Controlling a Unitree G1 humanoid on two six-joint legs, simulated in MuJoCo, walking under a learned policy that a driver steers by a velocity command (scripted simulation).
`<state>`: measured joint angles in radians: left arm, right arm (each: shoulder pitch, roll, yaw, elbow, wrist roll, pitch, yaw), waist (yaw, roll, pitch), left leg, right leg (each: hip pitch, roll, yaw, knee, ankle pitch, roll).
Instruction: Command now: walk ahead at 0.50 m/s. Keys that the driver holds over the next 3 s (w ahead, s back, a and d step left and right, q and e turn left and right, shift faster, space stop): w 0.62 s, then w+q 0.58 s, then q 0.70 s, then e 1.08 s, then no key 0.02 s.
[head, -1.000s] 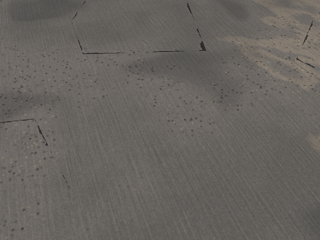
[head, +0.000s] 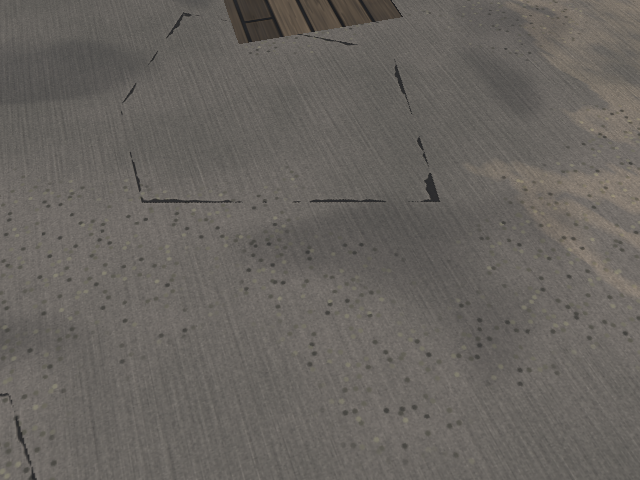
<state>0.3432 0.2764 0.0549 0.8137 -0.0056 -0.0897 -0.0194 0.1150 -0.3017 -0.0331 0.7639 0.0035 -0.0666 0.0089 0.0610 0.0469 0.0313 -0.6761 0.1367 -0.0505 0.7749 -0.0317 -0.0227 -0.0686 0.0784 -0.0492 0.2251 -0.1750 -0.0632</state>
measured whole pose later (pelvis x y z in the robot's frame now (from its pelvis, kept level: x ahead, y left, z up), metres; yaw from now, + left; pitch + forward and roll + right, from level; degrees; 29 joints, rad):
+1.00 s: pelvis +0.55 +0.01 +0.00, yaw +9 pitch +0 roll -2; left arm 0.27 0.26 0.07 0.88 0.02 -0.10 -0.01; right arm 0.23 -0.31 -0.08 0.80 0.03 -0.02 -0.01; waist 0.03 0.05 0.03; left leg -0.65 0.11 -0.07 1.04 -0.18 0.01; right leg -0.11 0.03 -0.16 0.29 -0.18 -0.04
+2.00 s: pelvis +0.88 +0.11 +0.00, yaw +43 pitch +1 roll +1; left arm 0.14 0.27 0.06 0.75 0.01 0.00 0.02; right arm 0.17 -0.34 -0.09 0.64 0.01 0.07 -0.03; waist 0.02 0.03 0.07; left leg -0.46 -0.03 -0.08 1.00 -0.48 -0.08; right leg -0.29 -0.03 -0.01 0.45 -0.18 0.00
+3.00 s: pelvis +0.88 +0.13 -0.01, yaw +11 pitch +1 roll +1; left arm 0.16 0.34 0.07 0.64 -0.02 0.05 0.02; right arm 0.13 -0.30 -0.09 0.72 0.01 -0.03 -0.01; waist 0.02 -0.03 0.05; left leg -0.25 -0.05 -0.08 0.46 -0.22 -0.03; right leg -0.32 0.14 0.25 0.58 -0.28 -0.03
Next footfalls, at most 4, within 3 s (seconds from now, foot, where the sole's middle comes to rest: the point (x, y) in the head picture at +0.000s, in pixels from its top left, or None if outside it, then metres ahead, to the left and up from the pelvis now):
0.18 left None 0.29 0.15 -0.78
0.74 right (396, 429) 0.59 -0.08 -0.78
1.26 left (271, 326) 0.83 0.21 -0.78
1.76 right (333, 269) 1.01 0.07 -0.78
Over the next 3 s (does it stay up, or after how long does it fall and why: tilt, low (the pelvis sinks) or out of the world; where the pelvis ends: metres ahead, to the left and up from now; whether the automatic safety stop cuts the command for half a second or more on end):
stays up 0.88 0.13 -0.01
